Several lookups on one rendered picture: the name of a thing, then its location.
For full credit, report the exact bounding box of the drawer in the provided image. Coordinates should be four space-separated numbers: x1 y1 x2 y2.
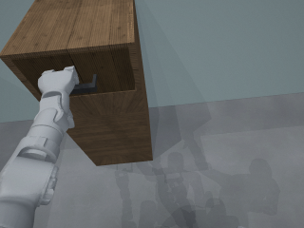
11 47 136 97

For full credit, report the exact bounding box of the cabinet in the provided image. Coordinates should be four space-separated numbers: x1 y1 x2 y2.
0 0 153 166

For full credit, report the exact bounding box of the robot left upper arm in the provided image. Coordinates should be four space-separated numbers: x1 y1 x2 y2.
0 156 59 228

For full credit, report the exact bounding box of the handle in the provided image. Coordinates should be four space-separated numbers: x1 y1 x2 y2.
70 74 98 95

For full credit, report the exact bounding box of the left robot forearm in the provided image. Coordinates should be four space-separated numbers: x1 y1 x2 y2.
0 88 70 187

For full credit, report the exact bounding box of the left robot hand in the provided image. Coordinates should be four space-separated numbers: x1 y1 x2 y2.
38 66 80 128

